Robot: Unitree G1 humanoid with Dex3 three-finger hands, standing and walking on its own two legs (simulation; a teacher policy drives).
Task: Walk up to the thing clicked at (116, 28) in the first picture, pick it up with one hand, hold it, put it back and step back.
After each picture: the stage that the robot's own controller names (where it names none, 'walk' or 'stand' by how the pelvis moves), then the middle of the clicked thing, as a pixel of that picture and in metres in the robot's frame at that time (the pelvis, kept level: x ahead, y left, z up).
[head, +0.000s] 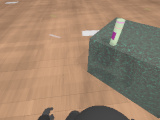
stand; (116, 33) +0.78 -0.20 +0.08
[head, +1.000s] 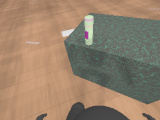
walk; (88, 31) +0.70 +0.09 +0.10
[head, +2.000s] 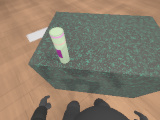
stand; (61, 48) +0.42 +0.21 +0.12
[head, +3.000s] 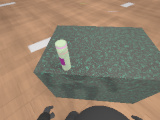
stand; (64, 57) +0.42 +0.22 +0.07
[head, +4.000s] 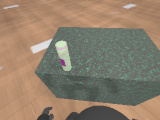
stand; (64, 57) +0.42 +0.22 +0.07
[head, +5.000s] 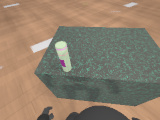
stand; (64, 58) +0.41 +0.21 +0.07
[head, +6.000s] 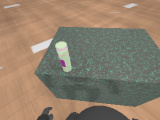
stand; (64, 58) +0.41 +0.21 +0.07
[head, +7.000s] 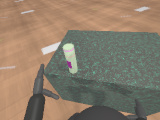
rise first; (71, 60) +0.40 +0.19 +0.08
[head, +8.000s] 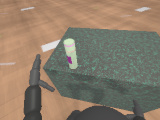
go down; (71, 55) +0.44 +0.19 +0.09
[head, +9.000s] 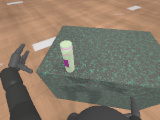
go down; (68, 58) +0.41 +0.18 +0.09
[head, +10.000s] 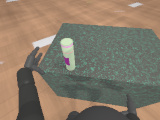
close in; (69, 56) +0.41 +0.17 +0.09
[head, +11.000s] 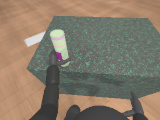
close; (61, 50) +0.42 +0.20 +0.13
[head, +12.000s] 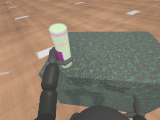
lift; (63, 49) +0.33 +0.17 +0.26
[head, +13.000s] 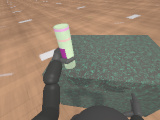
lift; (66, 49) +0.34 +0.16 +0.26
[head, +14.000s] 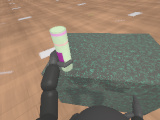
hold; (63, 52) +0.32 +0.17 +0.25
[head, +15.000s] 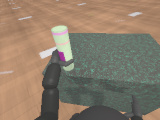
hold; (64, 51) +0.33 +0.17 +0.25
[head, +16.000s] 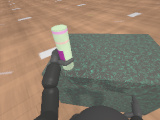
crouch; (64, 50) +0.33 +0.17 +0.25
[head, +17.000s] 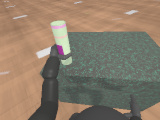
crouch; (63, 45) +0.38 +0.18 +0.25
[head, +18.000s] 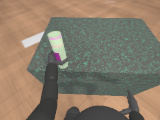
lower; (59, 52) +0.43 +0.20 +0.11
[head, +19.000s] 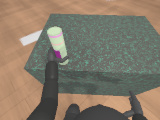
lower; (59, 49) +0.43 +0.20 +0.13
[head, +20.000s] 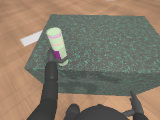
lower; (59, 49) +0.43 +0.20 +0.13
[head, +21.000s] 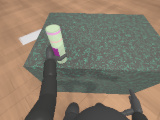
lower; (58, 47) +0.44 +0.20 +0.13
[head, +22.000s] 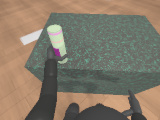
loosen; (59, 47) +0.44 +0.20 +0.13
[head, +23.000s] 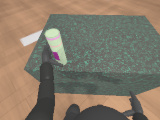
withdraw; (58, 50) +0.42 +0.21 +0.13
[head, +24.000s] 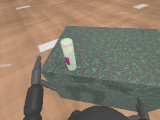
sink last; (69, 56) +0.41 +0.19 +0.10
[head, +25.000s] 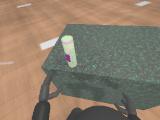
stand; (70, 53) +0.43 +0.19 +0.10
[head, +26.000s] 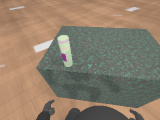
stand; (66, 52) +0.45 +0.21 +0.11
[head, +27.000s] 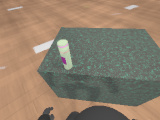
stand; (65, 56) +0.44 +0.22 +0.08
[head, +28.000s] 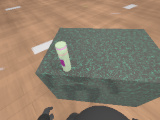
stand; (64, 58) +0.42 +0.22 +0.07
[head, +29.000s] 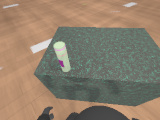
stand; (63, 58) +0.40 +0.22 +0.07
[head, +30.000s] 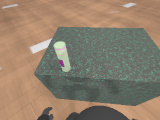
stand; (63, 58) +0.41 +0.22 +0.07
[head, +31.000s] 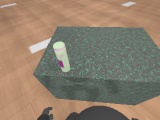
walk; (62, 58) +0.40 +0.22 +0.07
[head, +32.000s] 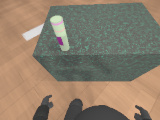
walk; (61, 36) +0.53 +0.23 +0.10
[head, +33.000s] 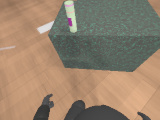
walk; (71, 18) +0.79 +0.23 +0.10
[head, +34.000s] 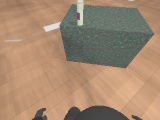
stand; (80, 13) +1.05 +0.20 +0.09
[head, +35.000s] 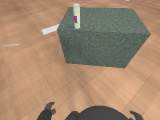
stand; (77, 17) +1.03 +0.21 +0.07
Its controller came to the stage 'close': yes
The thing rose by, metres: 0.21
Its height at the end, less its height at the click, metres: +0.00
